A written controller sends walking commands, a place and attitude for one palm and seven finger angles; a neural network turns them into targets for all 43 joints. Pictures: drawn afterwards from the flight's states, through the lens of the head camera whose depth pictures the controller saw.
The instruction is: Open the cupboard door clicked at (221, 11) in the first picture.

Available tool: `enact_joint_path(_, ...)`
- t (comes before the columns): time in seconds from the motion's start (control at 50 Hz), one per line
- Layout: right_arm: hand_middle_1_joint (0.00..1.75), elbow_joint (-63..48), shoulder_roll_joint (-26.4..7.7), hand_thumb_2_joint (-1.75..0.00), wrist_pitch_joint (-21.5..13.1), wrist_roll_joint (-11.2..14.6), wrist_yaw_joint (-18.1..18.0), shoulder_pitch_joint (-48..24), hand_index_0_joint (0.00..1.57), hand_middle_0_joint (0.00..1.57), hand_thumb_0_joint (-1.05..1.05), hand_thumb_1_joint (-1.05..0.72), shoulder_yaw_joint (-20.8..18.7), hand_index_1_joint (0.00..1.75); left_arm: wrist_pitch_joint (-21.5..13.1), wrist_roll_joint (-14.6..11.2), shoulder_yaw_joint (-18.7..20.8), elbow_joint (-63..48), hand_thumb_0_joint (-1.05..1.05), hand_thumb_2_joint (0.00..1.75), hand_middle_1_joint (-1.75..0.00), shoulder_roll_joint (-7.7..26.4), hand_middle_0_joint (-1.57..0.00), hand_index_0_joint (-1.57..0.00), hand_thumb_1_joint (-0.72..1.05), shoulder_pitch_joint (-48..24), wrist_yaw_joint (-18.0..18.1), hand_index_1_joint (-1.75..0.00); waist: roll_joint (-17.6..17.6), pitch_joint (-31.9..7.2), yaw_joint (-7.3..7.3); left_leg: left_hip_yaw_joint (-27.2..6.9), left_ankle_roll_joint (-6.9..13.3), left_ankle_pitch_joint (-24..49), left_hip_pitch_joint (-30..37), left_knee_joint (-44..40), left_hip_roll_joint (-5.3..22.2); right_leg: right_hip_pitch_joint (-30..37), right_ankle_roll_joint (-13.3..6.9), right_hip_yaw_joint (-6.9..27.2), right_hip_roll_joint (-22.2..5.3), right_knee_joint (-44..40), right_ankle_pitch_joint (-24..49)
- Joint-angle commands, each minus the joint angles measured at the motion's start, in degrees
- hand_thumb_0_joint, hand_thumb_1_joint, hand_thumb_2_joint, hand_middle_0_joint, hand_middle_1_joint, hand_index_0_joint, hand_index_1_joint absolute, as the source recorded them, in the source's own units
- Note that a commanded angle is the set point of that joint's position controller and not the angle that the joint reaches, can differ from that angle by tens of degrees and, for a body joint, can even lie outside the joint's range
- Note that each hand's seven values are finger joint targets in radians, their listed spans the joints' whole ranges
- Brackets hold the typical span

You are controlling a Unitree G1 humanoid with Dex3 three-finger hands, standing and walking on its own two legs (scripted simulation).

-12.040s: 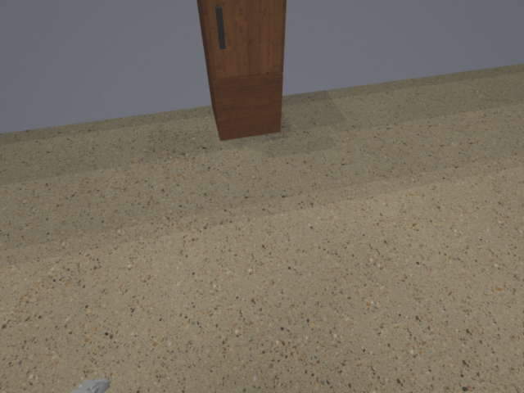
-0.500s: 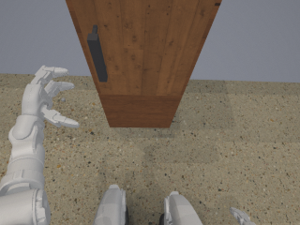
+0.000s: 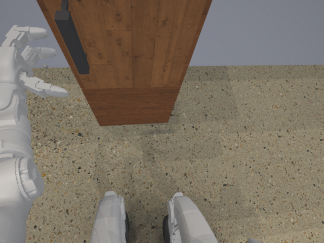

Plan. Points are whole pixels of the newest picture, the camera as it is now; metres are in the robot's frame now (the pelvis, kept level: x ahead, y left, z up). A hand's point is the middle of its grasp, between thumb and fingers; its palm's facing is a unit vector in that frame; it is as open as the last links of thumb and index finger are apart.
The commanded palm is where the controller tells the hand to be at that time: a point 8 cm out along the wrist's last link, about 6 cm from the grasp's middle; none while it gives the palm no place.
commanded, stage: move the hooked fingers beside the handle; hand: left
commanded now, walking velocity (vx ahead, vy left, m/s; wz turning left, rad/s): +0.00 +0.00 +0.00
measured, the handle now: (75, 40) +0.59 +0.18 +0.05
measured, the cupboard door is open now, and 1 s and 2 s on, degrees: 0 0 0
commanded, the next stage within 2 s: slide the fingers in behind the handle in 1.00 s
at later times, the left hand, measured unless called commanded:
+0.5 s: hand (45, 57) +0.54 +0.24 +0.05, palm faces +0.03 -1.00 -0.03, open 14.0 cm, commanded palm +0.53 +0.26 +0.05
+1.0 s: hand (46, 57) +0.54 +0.23 +0.05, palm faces +0.02 -1.00 -0.03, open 14.0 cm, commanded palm +0.52 +0.26 +0.05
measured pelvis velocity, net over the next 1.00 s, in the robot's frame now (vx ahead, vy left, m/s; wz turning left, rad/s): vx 0.00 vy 0.02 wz -0.02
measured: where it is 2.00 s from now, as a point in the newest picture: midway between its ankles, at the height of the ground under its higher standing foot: outside the picture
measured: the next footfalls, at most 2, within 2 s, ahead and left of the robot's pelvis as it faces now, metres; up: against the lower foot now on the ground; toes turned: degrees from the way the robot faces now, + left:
none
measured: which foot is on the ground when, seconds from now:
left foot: down 0.00-1.00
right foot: down 0.00-1.00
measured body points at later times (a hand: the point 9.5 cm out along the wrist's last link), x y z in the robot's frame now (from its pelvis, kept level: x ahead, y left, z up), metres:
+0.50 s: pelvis +0.00 +0.01 +0.00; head +0.19 +0.04 +0.40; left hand +0.53 +0.29 +0.05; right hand -0.01 -0.25 -0.11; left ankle +0.06 +0.12 -0.60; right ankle +0.01 -0.11 -0.60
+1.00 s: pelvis +0.00 +0.02 +0.00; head +0.18 +0.05 +0.41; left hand +0.53 +0.29 +0.05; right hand +0.02 -0.25 -0.11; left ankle +0.06 +0.12 -0.60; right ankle +0.01 -0.11 -0.60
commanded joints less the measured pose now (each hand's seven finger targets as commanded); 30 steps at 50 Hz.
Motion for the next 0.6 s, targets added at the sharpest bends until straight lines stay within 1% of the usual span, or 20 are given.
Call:
enact_joint_path(0.0, 0.30, -2.5, -10.7, -0.90, -0.2, -0.4, -0.5, 10.7, 0.20, 0.20, 0.00, -0.90, -3.8, 0.30, -3.3, -0.6, 2.1, -10.6, 0.00, 0.30, -1.20, 17.7, -0.30, -0.30, -0.50, -25.1, 0.2, -1.20, 8.7, -31.5, -0.83, -3.2, 2.0, 19.7, 29.8, -5.6, -2.1, 7.3, 0.2, 3.5, 1.2, -10.9, 18.7)
enact_joint_path(0.04, 0.30, -2.2, -10.7, -0.90, 0.0, -0.6, -0.4, 11.3, 0.20, 0.20, 0.00, -0.90, -3.8, 0.30, -2.9, -0.2, 0.0, -9.9, 0.00, 0.30, -1.20, 15.2, -0.30, -0.30, -0.50, -28.1, 0.4, -1.20, 9.1, -31.2, -2.40, -4.0, 2.1, 19.8, 31.2, -5.4, -1.9, 4.1, 0.1, 2.9, 1.4, -10.6, 17.5)
enact_joint_path(0.06, 0.30, -2.0, -11.0, -0.90, 0.2, -0.7, -0.4, 11.6, 0.20, 0.20, 0.00, -0.90, -3.8, 0.30, -2.7, -0.1, 0.5, -9.6, 0.00, 0.30, -1.20, 16.1, -0.30, -0.30, -0.50, -29.2, 0.8, -1.20, 9.2, -31.5, -2.45, -3.9, 2.0, 19.3, 30.8, -5.2, -1.8, 3.9, 0.3, 3.0, 1.4, -10.8, 17.1)
enact_joint_path(0.08, 0.30, -2.0, -11.2, -0.90, 0.3, -0.8, -0.4, 12.0, 0.20, 0.20, 0.00, -0.90, -3.7, 0.30, -2.5, 0.2, 1.9, -9.1, 0.00, 0.30, -1.20, 18.3, -0.30, -0.30, -0.50, -29.7, 1.1, -1.20, 9.1, -31.8, -2.32, -3.9, 2.1, 19.2, 30.0, -5.0, -1.8, 4.4, 0.3, 3.0, 1.4, -10.6, 17.1)
enact_joint_path(0.1, 0.30, -2.0, -11.2, -0.90, 0.4, -0.9, -0.4, 12.3, 0.20, 0.20, 0.00, -0.90, -3.5, 0.30, -2.3, 0.6, 1.9, -8.7, 0.00, 0.30, -1.20, 18.8, -0.30, -0.30, -0.50, -30.6, 1.4, -1.20, 9.5, -31.9, -2.47, -4.1, 2.0, 19.4, 29.9, -4.9, -1.8, 4.1, 0.2, 2.9, 1.4, -10.3, 17.1)
enact_joint_path(0.12, 0.30, -1.9, -11.1, -0.90, 0.5, -1.0, -0.2, 12.5, 0.20, 0.20, 0.00, -0.90, -3.4, 0.30, -2.0, 0.9, 0.9, -8.1, 0.00, 0.30, -1.20, 17.6, -0.30, -0.30, -0.50, -31.2, 1.6, -1.20, 10.1, -31.6, -2.97, -4.2, 2.1, 19.5, 30.1, -4.9, -1.8, 3.2, 0.2, 2.7, 1.4, -10.4, 16.9)
enact_joint_path(0.16, 0.30, -1.7, -11.3, -0.90, 0.6, -1.4, -0.2, 13.3, 0.20, 0.20, 0.00, -0.90, -3.4, 0.30, -2.1, 1.3, 1.7, -8.6, 0.00, 0.30, -1.20, 18.9, -0.30, -0.30, -0.50, -33.9, 2.2, -1.20, 9.9, -32.8, -3.55, -4.4, 2.2, 20.5, 30.5, -4.2, -1.6, 2.8, 0.3, 2.7, 1.6, -10.0, 17.6)
enact_joint_path(0.18, 0.30, -1.8, -11.4, -0.90, 0.8, -1.4, -0.1, 13.5, 0.20, 0.20, 0.00, -0.90, -3.3, 0.30, -1.9, 1.9, 2.1, -7.8, 0.00, 0.30, -1.20, 20.0, -0.30, -0.30, -0.50, -33.7, 2.4, -1.20, 10.3, -33.0, -3.42, -4.6, 2.1, 20.4, 30.3, -4.1, -1.5, 2.5, 0.2, 2.6, 1.6, -9.8, 17.2)
enact_joint_path(0.22, 0.30, -2.4, -11.2, -0.90, 1.1, -1.5, 0.3, 13.7, 0.20, 0.20, 0.00, -0.90, -3.2, 0.30, -1.6, 2.3, 1.9, -7.9, 0.00, 0.30, -1.20, 19.4, -0.30, -0.30, -0.50, -31.4, 2.3, -1.20, 12.0, -33.7, -2.33, -4.5, 1.9, 21.5, 30.9, -4.5, -1.6, 3.2, -0.1, 2.3, 1.6, -9.5, 17.8)
enact_joint_path(0.26, 0.30, -2.9, -11.3, -0.90, 1.6, -1.6, 0.5, 14.0, 0.20, 0.20, 0.00, -0.90, -3.2, 0.30, -1.4, 2.0, 3.6, -8.4, 0.00, 0.30, -1.20, 20.6, -0.30, -0.30, -0.50, -28.4, 2.2, -1.20, 11.4, -35.0, -1.38, -4.7, 1.8, 24.1, 32.3, -4.8, -1.5, 4.1, -0.2, 2.0, 1.7, -9.1, 19.8)
enact_joint_path(0.3, 0.30, -3.3, -11.2, -0.90, 2.0, -1.3, 0.7, 13.8, 0.20, 0.20, 0.00, -0.90, -3.3, 0.30, -0.9, 1.8, 3.2, -9.4, 0.00, 0.30, -1.20, 20.0, -0.30, -0.30, -0.50, -27.5, 1.9, -1.20, 10.7, -34.1, -1.40, -4.3, 1.9, 22.8, 31.4, -5.3, -1.4, 5.1, 0.1, 2.2, 1.7, -9.8, 19.7)
enact_joint_path(0.32, 0.30, -3.4, -11.2, -0.90, 2.1, -1.2, 0.8, 13.7, 0.20, 0.20, 0.00, -0.90, -3.2, 0.30, -0.8, 1.6, 3.8, -10.0, 0.00, 0.30, -1.20, 20.6, -0.30, -0.30, -0.50, -27.0, 1.8, -1.20, 9.6, -34.3, -1.27, -4.1, 2.0, 22.3, 30.5, -5.2, -1.4, 6.2, 0.2, 2.4, 1.8, -10.0, 19.9)
enact_joint_path(0.4, 0.30, -2.9, -11.1, -0.90, 2.1, -1.0, 0.6, 13.5, 0.20, 0.20, 0.00, -0.90, -3.3, 0.30, -1.5, 0.8, 4.3, -12.3, 0.00, 0.30, -1.20, 21.2, -0.30, -0.30, -0.50, -29.1, 1.5, -1.20, 10.0, -34.0, -1.65, -4.2, 1.9, 21.1, 30.9, -5.6, -1.3, 6.1, 0.2, 2.5, 1.8, -10.5, 18.8)
enact_joint_path(0.42, 0.30, -2.7, -11.1, -0.90, 2.0, -1.0, 0.5, 13.7, 0.20, 0.20, 0.00, -0.90, -3.4, 0.30, -1.9, 0.8, 4.1, -13.4, 0.00, 0.30, -1.20, 20.9, -0.30, -0.30, -0.50, -29.8, 1.7, -1.20, 9.7, -34.3, -1.99, -4.4, 2.0, 21.0, 31.6, -5.7, -1.3, 5.9, 0.3, 2.6, 1.9, -10.7, 18.6)
enact_joint_path(0.44, 0.30, -2.3, -10.9, -0.90, 1.8, -1.1, 0.6, 13.7, 0.20, 0.20, 0.00, -0.90, -3.6, 0.30, -2.7, 0.7, 3.1, -15.3, 0.00, 0.30, -1.20, 19.5, -0.30, -0.30, -0.50, -31.5, 1.6, -1.20, 11.8, -35.3, -2.31, -4.9, 1.9, 22.3, 34.4, -5.8, -1.2, 4.2, 0.0, 2.3, 1.9, -10.4, 18.7)
enact_joint_path(0.46, 0.30, -1.9, -10.9, -0.90, 1.7, -1.2, 0.7, 13.7, 0.20, 0.20, 0.00, -0.90, -3.8, 0.30, -2.9, 0.6, 2.9, -15.4, 0.00, 0.30, -1.20, 18.7, -0.30, -0.30, -0.50, -31.0, 1.6, -1.20, 13.1, -36.3, -1.85, -5.1, 1.6, 23.2, 36.2, -6.0, -1.2, 3.8, -0.1, 2.1, 1.8, -10.5, 18.8)
enact_joint_path(0.5, 0.30, -1.3, -11.0, -0.90, 1.8, -1.2, 0.7, 13.8, 0.20, 0.20, 0.00, -0.90, -3.9, 0.30, -2.9, 0.5, 2.0, -14.4, 0.00, 0.30, -1.20, 17.3, -0.30, -0.30, -0.50, -29.7, 1.6, -1.20, 13.3, -34.6, -2.09, -5.8, 1.2, 24.0, 38.1, -6.7, -1.0, 2.2, -0.3, 1.5, 1.8, -10.8, 18.4)
enact_joint_path(0.52, 0.30, -1.3, -10.8, -0.90, 1.7, -1.2, 0.8, 13.7, 0.20, 0.20, 0.00, -0.90, -4.0, 0.30, -2.6, 0.3, 0.9, -14.0, 0.00, 0.30, -1.20, 15.5, -0.30, -0.30, -0.50, -29.2, 1.5, -1.20, 12.7, -34.3, -2.32, -5.7, 1.3, 23.5, 38.2, -6.9, -1.2, 2.2, -0.2, 1.5, 1.8, -11.2, 18.2)
enact_joint_path(0.54, 0.30, -1.2, -10.9, -0.90, 1.7, -1.2, 0.8, 13.9, 0.20, 0.20, 0.00, -0.90, -4.0, 0.30, -2.6, 0.2, 0.8, -13.4, 0.00, 0.30, -1.20, 15.0, -0.30, -0.30, -0.50, -28.3, 1.4, -1.20, 13.1, -34.0, -2.08, -6.1, 1.2, 24.1, 39.1, -7.0, -1.1, 1.3, -0.4, 1.3, 1.8, -11.0, 18.1)
enact_joint_path(0.58, 0.30, -1.0, -10.9, -0.90, 2.1, -1.2, 0.8, 13.8, 0.20, 0.20, 0.00, -0.90, -4.1, 0.30, -1.8, 0.3, -0.8, -11.4, 0.00, 0.30, -1.20, 12.9, -0.30, -0.30, -0.50, -28.0, 1.6, -1.20, 11.8, -31.8, -2.77, -6.3, 1.2, 23.0, 38.5, -7.3, -1.1, 0.2, -0.3, 1.0, 1.7, -11.3, 17.2)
